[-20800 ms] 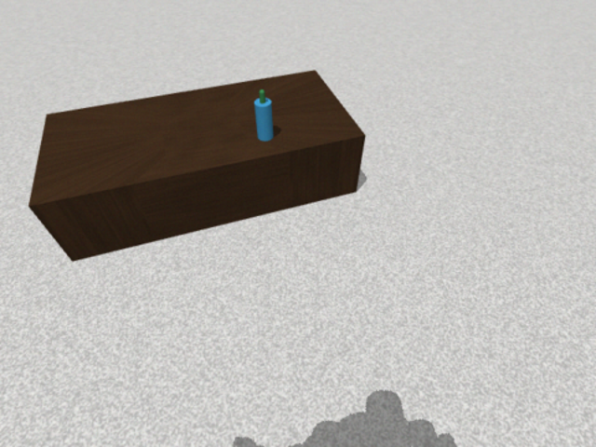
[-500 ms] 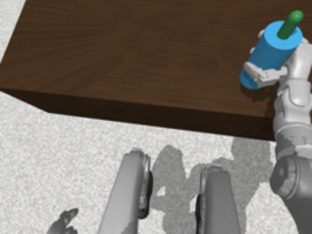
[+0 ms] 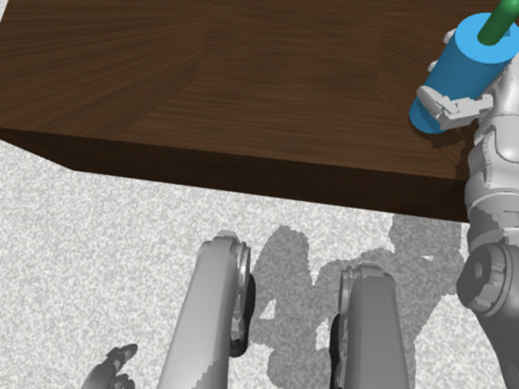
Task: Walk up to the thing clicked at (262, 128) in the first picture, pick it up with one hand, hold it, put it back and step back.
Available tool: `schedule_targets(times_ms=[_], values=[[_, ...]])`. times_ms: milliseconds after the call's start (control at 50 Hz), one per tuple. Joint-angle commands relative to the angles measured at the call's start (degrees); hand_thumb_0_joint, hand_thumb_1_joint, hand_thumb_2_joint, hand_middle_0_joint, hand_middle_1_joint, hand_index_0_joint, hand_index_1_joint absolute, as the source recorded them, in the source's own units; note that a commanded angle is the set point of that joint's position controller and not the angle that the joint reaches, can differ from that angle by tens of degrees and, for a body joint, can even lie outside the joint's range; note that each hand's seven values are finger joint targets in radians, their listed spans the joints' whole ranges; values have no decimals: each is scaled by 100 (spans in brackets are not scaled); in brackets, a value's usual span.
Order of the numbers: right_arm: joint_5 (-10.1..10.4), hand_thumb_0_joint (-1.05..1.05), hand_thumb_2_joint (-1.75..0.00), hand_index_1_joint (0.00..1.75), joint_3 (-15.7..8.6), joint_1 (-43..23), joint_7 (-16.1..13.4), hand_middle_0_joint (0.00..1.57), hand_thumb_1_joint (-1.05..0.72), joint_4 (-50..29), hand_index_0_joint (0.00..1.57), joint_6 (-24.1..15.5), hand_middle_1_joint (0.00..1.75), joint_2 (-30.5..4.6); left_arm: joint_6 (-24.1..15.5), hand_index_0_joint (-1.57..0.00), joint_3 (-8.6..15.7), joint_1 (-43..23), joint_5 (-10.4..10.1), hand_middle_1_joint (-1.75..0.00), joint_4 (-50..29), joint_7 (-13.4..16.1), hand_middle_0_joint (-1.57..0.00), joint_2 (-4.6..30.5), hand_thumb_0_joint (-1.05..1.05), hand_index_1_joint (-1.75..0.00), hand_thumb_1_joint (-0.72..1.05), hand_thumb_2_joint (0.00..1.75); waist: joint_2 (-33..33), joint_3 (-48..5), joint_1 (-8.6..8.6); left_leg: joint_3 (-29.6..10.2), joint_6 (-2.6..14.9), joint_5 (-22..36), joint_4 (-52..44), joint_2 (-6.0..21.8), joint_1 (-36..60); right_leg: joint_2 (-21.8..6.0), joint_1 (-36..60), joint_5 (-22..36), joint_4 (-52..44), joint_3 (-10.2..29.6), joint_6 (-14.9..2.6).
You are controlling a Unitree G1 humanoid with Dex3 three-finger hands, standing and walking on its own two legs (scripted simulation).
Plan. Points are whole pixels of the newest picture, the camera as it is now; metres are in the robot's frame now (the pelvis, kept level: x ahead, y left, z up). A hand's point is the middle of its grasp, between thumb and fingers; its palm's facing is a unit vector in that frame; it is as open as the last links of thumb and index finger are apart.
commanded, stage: lower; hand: right
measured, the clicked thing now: (464, 70) +0.55 -0.17 +0.00
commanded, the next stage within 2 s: loosen in 0.44 s
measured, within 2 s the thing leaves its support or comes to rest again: rests again in 0.32 s
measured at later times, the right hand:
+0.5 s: hand (441, 88) +0.56 -0.17 -0.05, palm faces +0.05 +1.00 -0.03, open 9.4 cm
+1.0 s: hand (448, 81) +0.56 -0.17 -0.04, palm faces +0.06 +1.00 -0.03, open 11.3 cm
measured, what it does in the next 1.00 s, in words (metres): lowers itself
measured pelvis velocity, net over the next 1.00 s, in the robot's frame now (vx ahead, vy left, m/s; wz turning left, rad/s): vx -0.02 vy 0.00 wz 0.00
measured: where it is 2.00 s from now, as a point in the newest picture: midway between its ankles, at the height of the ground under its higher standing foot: (288, 351)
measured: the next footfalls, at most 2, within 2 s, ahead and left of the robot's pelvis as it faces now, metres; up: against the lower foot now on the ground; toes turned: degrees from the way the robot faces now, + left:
none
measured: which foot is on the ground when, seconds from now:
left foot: down 0.00-1.00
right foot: down 0.00-1.00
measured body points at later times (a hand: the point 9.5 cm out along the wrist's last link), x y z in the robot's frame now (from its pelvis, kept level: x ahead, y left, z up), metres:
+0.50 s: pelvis -0.01 +0.00 -0.05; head +0.23 -0.03 +0.33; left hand +0.01 +0.29 -0.16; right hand +0.55 -0.22 -0.05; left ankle +0.11 +0.15 -0.43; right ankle +0.05 -0.12 -0.43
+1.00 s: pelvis -0.02 +0.00 -0.06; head +0.22 -0.03 +0.32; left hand +0.00 +0.29 -0.17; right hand +0.55 -0.22 -0.04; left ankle +0.11 +0.15 -0.43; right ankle +0.05 -0.12 -0.43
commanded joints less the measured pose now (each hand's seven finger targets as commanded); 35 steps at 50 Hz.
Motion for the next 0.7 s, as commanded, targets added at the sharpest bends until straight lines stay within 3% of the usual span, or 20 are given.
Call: schedule_targets(times_ms=[0,40,60,100,120,140,200,220,260,280,340,440,460,480,500,520,540,580,600,680], values=[[165,0,-139,151,-187,-3328,-19,135,-24,-2041,139,-769,151,-1522,-1,-19,498,1284,14,-30,-33,74,-20,1274,0,-31,88,91,-1304,-4573,101,134,474,1408,-572,-86,3004,0,2069,1872,-1317,-234,-123],[165,0,-139,151,-64,-3326,-52,135,-22,-2004,139,-730,151,-1348,22,-19,459,1262,15,-30,-50,60,-20,1263,0,-30,88,91,-1273,-4580,162,175,463,1376,-501,-77,2876,-8,2126,1883,-1280,-210,-112],[161,0,-139,151,-132,-3159,-78,135,-21,-1845,139,-699,151,-1385,37,-19,470,1274,26,-30,-32,50,-20,1302,0,-31,88,91,-1302,-4522,108,189,473,1372,-437,-81,2782,-11,2162,1922,-1238,-216,-99],[141,0,-138,150,-209,-3618,-124,134,-21,-2318,138,-722,150,-1681,79,-19,543,1363,28,-30,6,74,-20,1398,0,-31,88,91,-1455,-4837,155,173,459,1404,-407,-59,2778,-13,2337,1980,-1158,-213,-101],[105,0,-137,149,-107,-3636,-135,133,-20,-2207,137,-675,149,-1612,91,-19,550,1352,21,-30,-6,75,-20,1410,0,-31,88,91,-1393,-4854,204,189,449,1301,-387,-62,2748,-11,2267,1849,-1153,-205,-108],[122,0,-137,149,70,-3436,-115,133,-20,-2010,137,-619,149,-1306,94,-19,546,1363,28,-30,5,71,-20,1395,0,-31,88,91,-1299,-4688,291,200,439,1289,-393,-52,2714,1,2158,1775,-1101,-216,-117],[135,0,-136,148,-143,-3737,-136,134,-23,-2263,137,-608,148,-1669,122,-19,539,1364,-3,-29,24,78,-20,1416,0,-30,89,90,-1314,-4802,219,204,441,1143,-305,-45,2613,13,2002,1622,-1064,-208,-119],[100,0,-135,147,55,-3273,-103,133,-24,-1680,137,-517,147,-1386,112,-19,449,1303,-6,-29,-45,54,-20,1350,0,-30,88,91,-1234,-4680,227,224,439,1150,-278,-45,2677,19,1901,1610,-1048,-225,-122],[130,0,-134,146,-68,-3434,-110,133,-23,-1802,136,-531,146,-1520,123,-19,475,1328,-6,-30,-46,58,-20,1387,0,-30,89,90,-1136,-4695,195,188,431,1175,-222,-38,2705,21,1681,1565,-904,-265,-143],[142,0,-135,147,-115,-3624,-101,133,-26,-1892,137,-543,147,-1579,132,-20,498,1395,-8,-30,16,68,-20,1437,0,-30,89,90,-1113,-4647,268,189,423,1184,-194,-32,2626,31,1614,1570,-856,-256,-148],[115,0,-134,147,-38,-3337,-61,134,-25,-1395,138,-477,147,-1407,158,-20,432,1373,-2,-29,38,51,-20,1436,0,-30,89,89,-1090,-4249,269,204,429,1094,-136,-29,2431,42,1452,1502,-805,-288,-145],[41,0,-132,146,-242,-3660,-71,135,-24,-1647,138,-522,146,-1811,212,-20,474,1398,-14,-29,-30,35,-20,1498,0,-29,90,89,-1079,-4359,240,180,395,882,-82,-33,2459,53,1135,1246,-720,-327,-189],[36,0,-132,146,-75,-3248,-31,134,-24,-1171,137,-461,146,-1452,211,-20,396,1375,-14,-29,-44,22,-20,1455,0,-29,90,89,-964,-4163,316,224,392,887,-81,-27,2421,59,1107,1249,-722,-315,-188],[50,0,-131,145,-77,-3234,-28,134,-25,-1111,137,-439,145,-1422,217,-20,417,1354,-14,-29,-34,16,-20,1473,0,-29,90,88,-918,-4121,301,222,393,866,-42,-46,2325,45,1047,1229,-677,-309,-193],[37,0,-131,144,-73,-3472,-25,134,-23,-1255,137,-467,144,-1494,227,-20,405,1379,-9,-29,-49,23,-20,1438,0,-30,90,89,-960,-4117,343,214,385,841,-41,-46,2343,56,901,1165,-648,-310,-209],[29,0,-130,143,-300,-3575,-61,132,-24,-1495,135,-497,143,-1796,258,-20,441,1478,-15,-29,-13,21,-20,1508,0,-29,90,88,-1011,-4289,278,214,387,935,-6,-35,2453,54,1009,1262,-659,-319,-191],[-45,0,-124,139,-139,-3417,-53,132,-17,-1191,135,-436,139,-1696,267,-21,425,1442,-12,-29,-18,21,-21,1487,0,-29,89,89,-987,-4221,308,219,375,822,-44,-45,2443,59,933,1143,-651,-338,-202],[-40,0,-108,123,-84,-3399,-71,123,-8,-1244,125,-391,123,-1546,288,-21,429,1433,-7,-30,-39,10,-20,1503,0,-28,92,87,-1018,-4201,306,241,378,769,-21,-41,2376,59,984,1112,-673,-327,-196],[-27,0,-100,115,-245,-3643,-112,120,-7,-1572,122,-422,115,-1787,315,-21,432,1484,-16,-30,-22,17,-20,1490,0,-28,93,86,-1111,-4389,272,227,384,941,5,-28,2476,57,1106,1284,-654,-335,-183],[-101,0,-71,95,-33,-3541,-135,113,7,-1335,114,-308,95,-1498,359,-21,420,1472,-10,-30,10,8,-19,1490,0,-28,93,86,-1138,-4148,382,299,395,929,47,-29,2208,56,1182,1335,-699,-266,-157]])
